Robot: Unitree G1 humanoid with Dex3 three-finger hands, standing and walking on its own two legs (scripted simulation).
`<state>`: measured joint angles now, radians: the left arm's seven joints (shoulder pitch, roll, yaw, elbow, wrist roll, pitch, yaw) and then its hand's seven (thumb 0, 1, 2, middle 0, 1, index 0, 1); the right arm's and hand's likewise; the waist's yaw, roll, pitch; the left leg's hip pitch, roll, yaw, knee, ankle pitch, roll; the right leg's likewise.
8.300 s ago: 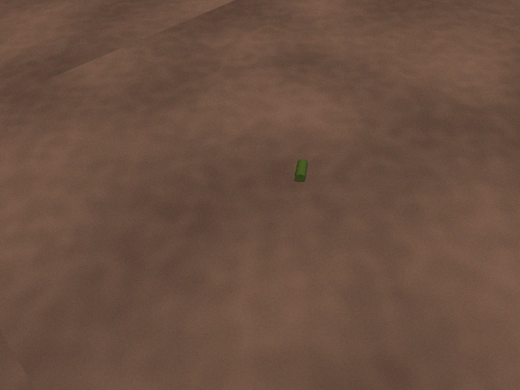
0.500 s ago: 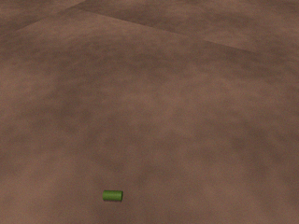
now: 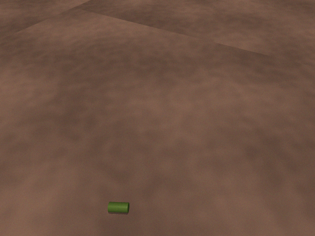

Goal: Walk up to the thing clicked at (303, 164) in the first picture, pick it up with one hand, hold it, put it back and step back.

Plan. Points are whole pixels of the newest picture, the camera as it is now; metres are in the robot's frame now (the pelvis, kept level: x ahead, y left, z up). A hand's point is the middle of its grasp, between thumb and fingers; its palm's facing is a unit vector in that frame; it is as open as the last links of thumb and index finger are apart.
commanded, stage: stand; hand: left
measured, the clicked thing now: (118, 207) +0.43 +0.29 -0.76
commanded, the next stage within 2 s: walk up in 0.48 s
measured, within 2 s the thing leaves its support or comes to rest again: neither
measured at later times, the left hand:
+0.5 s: hand out of the picture +0.07 +0.26 -0.16, palm faces -0.03 -0.94 -0.35, open 7.4 cm
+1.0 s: hand out of the picture +0.10 +0.33 -0.16, palm faces +0.01 -0.92 -0.39, open 7.4 cm
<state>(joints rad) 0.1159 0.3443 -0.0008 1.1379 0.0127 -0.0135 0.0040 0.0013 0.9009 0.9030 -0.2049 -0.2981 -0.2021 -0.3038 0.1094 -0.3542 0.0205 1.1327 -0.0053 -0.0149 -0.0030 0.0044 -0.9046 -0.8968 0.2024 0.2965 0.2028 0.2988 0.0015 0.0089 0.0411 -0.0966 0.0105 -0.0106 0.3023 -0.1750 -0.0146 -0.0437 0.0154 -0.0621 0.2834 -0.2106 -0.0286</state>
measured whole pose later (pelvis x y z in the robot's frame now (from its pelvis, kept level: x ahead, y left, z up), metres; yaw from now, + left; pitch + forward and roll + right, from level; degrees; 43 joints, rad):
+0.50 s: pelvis +0.00 +0.00 +0.00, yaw +0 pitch -2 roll +0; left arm 0.12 0.35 0.00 1.13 0.02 -0.01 0.00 0.00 0.90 0.90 -0.20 -0.30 -0.20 -0.30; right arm 0.11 -0.35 0.01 1.13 -0.01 -0.01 0.00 0.00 -0.90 -0.90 0.20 0.30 0.20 0.30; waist 0.00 0.01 0.04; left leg -0.10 0.01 0.00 0.31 -0.18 -0.01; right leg -0.04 0.01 -0.06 0.28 -0.21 -0.02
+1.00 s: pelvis +0.02 +0.06 -0.01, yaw +3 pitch -2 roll +0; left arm 0.10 0.38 0.03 1.03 0.01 0.00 0.02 0.00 0.90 0.90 -0.20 -0.30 -0.20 -0.30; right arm 0.16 -0.34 -0.03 1.02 -0.01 0.00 0.01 0.00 -0.90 -0.90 0.20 0.30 0.20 0.30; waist -0.01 -0.01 0.13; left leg -0.14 -0.04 -0.01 0.44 -0.26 0.04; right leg -0.21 -0.03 -0.01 0.55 -0.40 -0.02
